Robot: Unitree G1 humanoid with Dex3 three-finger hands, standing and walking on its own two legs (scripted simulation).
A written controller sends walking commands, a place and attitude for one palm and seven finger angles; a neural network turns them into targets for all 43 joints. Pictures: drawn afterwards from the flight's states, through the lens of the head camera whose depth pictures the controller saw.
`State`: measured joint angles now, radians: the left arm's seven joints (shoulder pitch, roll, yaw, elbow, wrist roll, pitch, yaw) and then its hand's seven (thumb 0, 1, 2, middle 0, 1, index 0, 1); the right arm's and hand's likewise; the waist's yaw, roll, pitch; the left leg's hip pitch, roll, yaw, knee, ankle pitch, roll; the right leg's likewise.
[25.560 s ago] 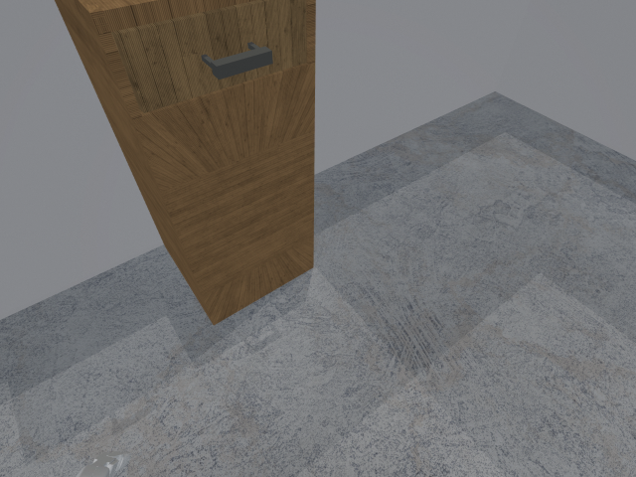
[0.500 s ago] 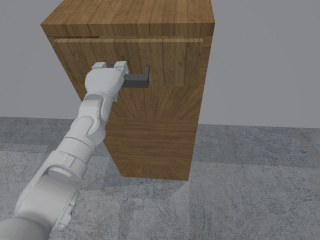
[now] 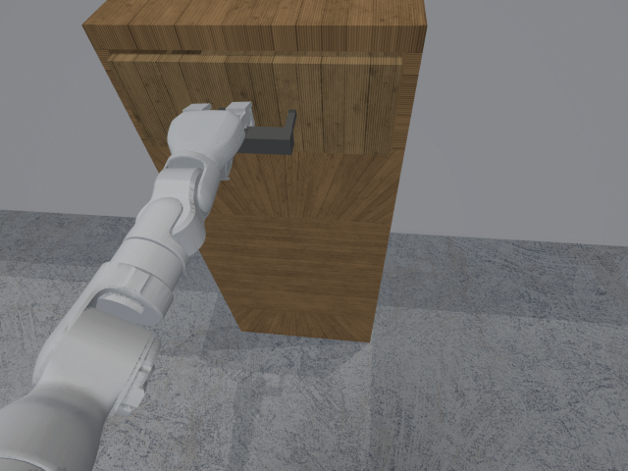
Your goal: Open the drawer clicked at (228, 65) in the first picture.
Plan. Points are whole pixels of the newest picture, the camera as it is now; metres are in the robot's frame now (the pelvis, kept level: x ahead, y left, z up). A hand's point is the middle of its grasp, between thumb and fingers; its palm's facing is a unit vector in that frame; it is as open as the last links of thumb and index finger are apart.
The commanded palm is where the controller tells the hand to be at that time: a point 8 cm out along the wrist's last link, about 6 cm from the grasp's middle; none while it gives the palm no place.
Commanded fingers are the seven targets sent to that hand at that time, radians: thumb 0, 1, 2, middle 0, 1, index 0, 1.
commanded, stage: pull the drawer open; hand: left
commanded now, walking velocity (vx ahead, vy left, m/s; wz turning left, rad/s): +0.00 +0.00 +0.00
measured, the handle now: (252, 128) +0.53 +0.10 +0.14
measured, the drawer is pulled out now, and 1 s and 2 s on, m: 0.02 0.07 0.14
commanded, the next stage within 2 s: none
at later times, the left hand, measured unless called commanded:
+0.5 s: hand (217, 174) +0.47 +0.14 +0.12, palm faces +0.01 -0.04 -1.00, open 6.0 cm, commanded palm +0.41 +0.12 +0.17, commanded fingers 0.00 0.90 0.90 -0.40 -1.35 -0.40 -1.35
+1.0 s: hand (210, 193) +0.43 +0.14 +0.12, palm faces -0.01 -0.03 -1.00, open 5.9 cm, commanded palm +0.41 +0.12 +0.17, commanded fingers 0.00 0.90 0.90 -0.40 -1.35 -0.40 -1.35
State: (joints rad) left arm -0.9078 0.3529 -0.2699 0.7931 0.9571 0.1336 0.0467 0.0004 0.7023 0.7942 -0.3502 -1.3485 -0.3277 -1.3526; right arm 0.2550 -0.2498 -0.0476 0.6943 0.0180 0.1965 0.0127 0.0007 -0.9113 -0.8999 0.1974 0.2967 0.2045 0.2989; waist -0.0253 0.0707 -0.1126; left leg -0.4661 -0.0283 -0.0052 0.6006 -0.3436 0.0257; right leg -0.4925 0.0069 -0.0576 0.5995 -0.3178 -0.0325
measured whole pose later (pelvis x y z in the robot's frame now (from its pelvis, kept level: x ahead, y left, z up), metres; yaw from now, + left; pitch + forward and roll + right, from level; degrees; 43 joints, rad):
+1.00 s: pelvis +0.00 +0.01 +0.00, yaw +1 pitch +9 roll +0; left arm -0.75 0.30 -0.36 0.56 0.95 0.23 0.00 0.00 0.70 0.78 -0.36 -1.35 -0.34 -1.35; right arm 0.10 -0.23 -0.01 0.63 0.04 0.20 0.02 0.00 -0.91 -0.90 0.20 0.30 0.20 0.30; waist 0.04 0.07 -0.12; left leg -0.39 -0.05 -0.02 0.58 -0.34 0.03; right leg -0.42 -0.01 -0.07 0.59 -0.33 -0.02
